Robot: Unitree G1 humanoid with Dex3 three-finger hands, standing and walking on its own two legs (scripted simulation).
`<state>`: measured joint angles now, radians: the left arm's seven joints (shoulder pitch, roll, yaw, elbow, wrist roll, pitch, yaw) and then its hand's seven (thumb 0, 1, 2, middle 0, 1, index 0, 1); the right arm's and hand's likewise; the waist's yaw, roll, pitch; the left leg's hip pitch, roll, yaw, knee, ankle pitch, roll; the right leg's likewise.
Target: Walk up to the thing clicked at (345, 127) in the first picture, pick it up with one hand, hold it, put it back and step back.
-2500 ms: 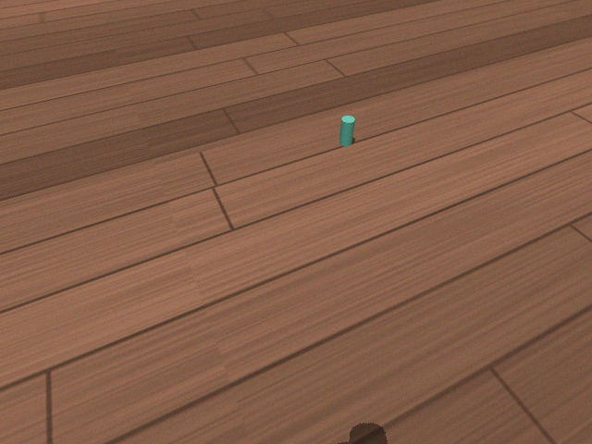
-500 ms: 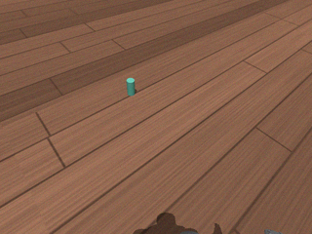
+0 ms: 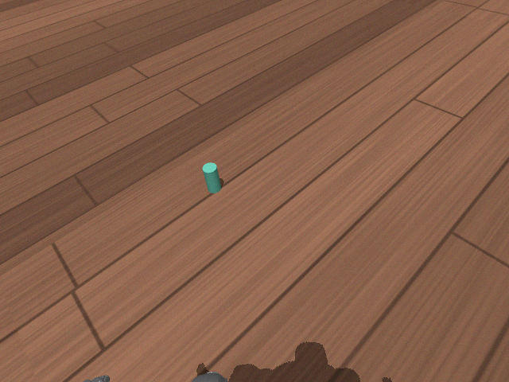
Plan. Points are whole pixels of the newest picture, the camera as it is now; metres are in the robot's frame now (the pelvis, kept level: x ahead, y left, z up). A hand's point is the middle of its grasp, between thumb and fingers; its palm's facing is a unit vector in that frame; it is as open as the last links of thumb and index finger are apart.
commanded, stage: walk up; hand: left
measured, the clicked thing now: (212, 178) +1.18 +0.27 -0.69
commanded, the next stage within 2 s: none
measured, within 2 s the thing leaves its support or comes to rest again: neither
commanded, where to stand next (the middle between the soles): +0.84 +0.06 m, yaw +1 degrees
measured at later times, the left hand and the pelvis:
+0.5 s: hand (111, 307) +0.30 +0.32 -0.14, palm faces -0.07 -0.94 -0.34, open 7.4 cm; pelvis +0.24 +0.04 +0.00, yaw +0 degrees
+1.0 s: hand (130, 243) +0.46 +0.32 -0.15, palm faces +0.03 -0.93 -0.37, open 7.4 cm; pelvis +0.44 +0.04 -0.01, yaw +3 degrees
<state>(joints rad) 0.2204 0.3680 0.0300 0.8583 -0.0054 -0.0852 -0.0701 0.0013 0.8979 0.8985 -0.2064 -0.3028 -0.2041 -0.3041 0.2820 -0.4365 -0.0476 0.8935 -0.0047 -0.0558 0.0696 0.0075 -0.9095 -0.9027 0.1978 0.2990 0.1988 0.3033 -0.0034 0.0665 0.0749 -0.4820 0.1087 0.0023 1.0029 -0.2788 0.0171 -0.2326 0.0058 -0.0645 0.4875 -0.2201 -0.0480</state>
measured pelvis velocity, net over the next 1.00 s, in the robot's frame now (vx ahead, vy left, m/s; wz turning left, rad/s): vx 0.44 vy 0.04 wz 0.05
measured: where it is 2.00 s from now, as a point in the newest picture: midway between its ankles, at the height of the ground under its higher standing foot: (253, 251)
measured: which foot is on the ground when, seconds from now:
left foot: up 0.00-0.20, down 0.22-0.64, up 0.66-0.98, down 1.00-1.00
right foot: down 0.00-0.24, up 0.26-0.60, down 0.62-1.00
